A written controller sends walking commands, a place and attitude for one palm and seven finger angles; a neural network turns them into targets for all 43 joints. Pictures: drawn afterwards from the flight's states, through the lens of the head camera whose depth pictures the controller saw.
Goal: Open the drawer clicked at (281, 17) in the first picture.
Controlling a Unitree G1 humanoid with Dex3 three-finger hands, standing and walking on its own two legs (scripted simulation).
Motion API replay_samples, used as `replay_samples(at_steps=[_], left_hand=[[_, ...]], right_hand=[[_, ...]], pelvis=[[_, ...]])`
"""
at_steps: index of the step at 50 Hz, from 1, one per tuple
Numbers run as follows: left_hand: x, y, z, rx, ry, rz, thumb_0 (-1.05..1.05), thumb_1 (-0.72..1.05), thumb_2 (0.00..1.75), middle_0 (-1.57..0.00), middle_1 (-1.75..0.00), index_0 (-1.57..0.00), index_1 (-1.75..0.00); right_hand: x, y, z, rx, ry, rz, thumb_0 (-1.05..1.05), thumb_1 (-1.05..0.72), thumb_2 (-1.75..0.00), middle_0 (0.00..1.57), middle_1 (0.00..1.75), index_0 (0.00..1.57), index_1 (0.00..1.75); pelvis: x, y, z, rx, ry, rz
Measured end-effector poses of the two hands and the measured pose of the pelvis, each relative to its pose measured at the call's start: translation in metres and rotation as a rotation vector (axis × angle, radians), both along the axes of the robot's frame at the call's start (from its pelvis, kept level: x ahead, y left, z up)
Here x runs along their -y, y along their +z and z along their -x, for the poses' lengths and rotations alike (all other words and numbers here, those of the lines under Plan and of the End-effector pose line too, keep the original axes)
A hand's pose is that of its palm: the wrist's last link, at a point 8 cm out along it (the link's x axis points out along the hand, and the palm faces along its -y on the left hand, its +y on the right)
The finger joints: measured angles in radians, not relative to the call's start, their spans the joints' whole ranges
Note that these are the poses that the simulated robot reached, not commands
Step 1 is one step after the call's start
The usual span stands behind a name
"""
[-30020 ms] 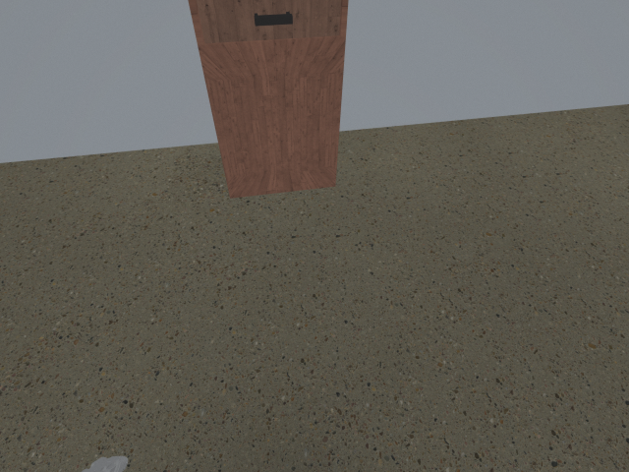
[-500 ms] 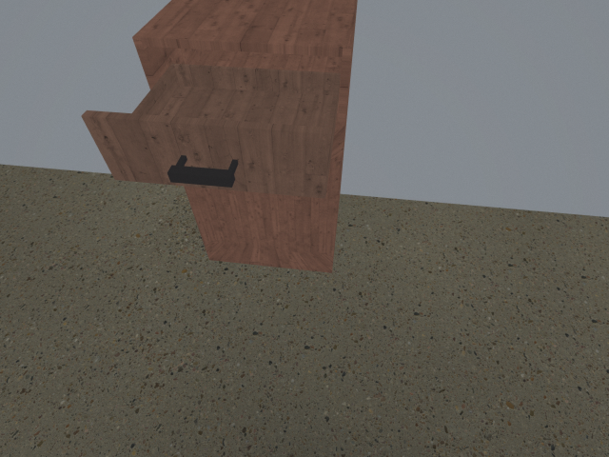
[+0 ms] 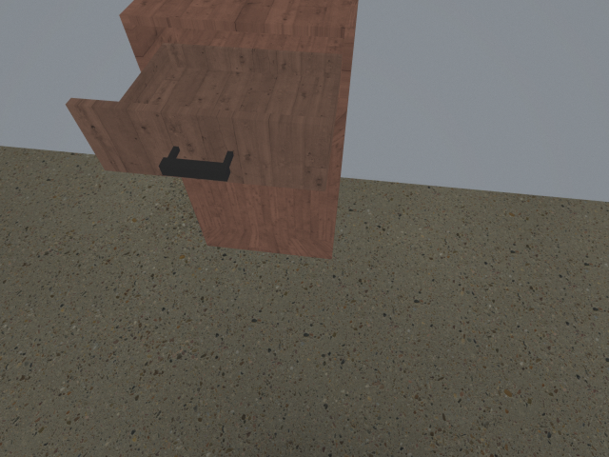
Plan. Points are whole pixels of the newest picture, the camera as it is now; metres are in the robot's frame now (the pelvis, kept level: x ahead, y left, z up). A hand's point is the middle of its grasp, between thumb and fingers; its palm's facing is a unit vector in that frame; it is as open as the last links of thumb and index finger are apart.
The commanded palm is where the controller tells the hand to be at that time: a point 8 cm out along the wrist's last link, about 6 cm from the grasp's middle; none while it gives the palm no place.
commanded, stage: look to check the result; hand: left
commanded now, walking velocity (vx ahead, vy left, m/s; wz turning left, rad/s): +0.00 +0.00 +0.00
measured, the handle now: (198, 161) +0.58 +0.22 +0.01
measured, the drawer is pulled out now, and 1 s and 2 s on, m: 0.29 0.29 0.29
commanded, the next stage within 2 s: stand and wait in 0.10 s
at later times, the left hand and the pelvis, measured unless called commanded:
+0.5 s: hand out of the picture +0.11 +0.25 -0.16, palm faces -0.04 -0.94 -0.35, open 7.4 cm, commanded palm none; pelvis +0.02 +0.01 +0.00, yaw +0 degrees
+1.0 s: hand out of the picture +0.12 +0.25 -0.16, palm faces -0.07 -0.94 -0.33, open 7.4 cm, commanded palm none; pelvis +0.03 +0.01 +0.00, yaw -1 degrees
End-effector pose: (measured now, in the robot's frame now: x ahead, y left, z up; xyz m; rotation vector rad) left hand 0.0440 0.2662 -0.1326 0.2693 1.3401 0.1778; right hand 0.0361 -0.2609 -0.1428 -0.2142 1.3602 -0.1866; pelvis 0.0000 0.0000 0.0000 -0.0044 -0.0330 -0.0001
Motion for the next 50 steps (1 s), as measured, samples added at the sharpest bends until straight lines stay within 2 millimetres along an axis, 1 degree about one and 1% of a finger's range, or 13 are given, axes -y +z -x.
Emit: replay_samples(at_steps=[11, 19, 25, 30, 40, 50], left_hand=[[-0.011, 0.004, -0.028, 0.051, -0.020, -0.013, 0.00, 0.90, 0.89, -0.21, -0.30, -0.21, -0.30], [-0.024, 0.010, -0.050, 0.088, -0.040, -0.036, 0.00, 0.90, 0.89, -0.21, -0.30, -0.21, -0.30], [-0.031, 0.013, -0.062, 0.102, -0.053, -0.051, 0.00, 0.90, 0.89, -0.21, -0.30, -0.21, -0.30], [-0.034, 0.014, -0.067, 0.101, -0.061, -0.055, 0.00, 0.90, 0.90, -0.21, -0.30, -0.21, -0.30], [-0.032, 0.011, -0.070, 0.083, -0.067, -0.047, 0.00, 0.90, 0.89, -0.21, -0.30, -0.21, -0.30], [-0.028, 0.009, -0.073, 0.079, -0.068, -0.040, 0.00, 0.90, 0.89, -0.21, -0.30, -0.21, -0.30]], right_hand=[[0.010, 0.010, -0.041, 0.080, 0.028, 0.034, 0.00, -0.90, -0.90, 0.20, 0.30, 0.20, 0.30], [0.016, 0.016, -0.057, 0.110, 0.039, 0.055, 0.00, -0.90, -0.90, 0.20, 0.30, 0.20, 0.30], [0.019, 0.018, -0.061, 0.110, 0.039, 0.066, 0.00, -0.90, -0.90, 0.20, 0.30, 0.20, 0.30], [0.019, 0.018, -0.060, 0.098, 0.036, 0.069, 0.00, -0.90, -0.90, 0.20, 0.30, 0.20, 0.30], [0.018, 0.017, -0.058, 0.077, 0.025, 0.070, 0.01, -0.90, -0.90, 0.20, 0.30, 0.20, 0.30], [0.019, 0.017, -0.063, 0.081, 0.019, 0.069, 0.01, -0.90, -0.90, 0.20, 0.30, 0.20, 0.30]], pelvis=[[-0.003, 0.001, -0.009, -0.005, -0.003, 0.000], [-0.006, 0.002, -0.015, -0.008, -0.006, -0.002], [-0.008, 0.002, -0.020, -0.009, -0.008, -0.004], [-0.009, 0.002, -0.024, -0.011, -0.009, -0.005], [-0.009, 0.002, -0.030, -0.014, -0.013, -0.006], [-0.008, 0.002, -0.034, -0.014, -0.017, -0.006]])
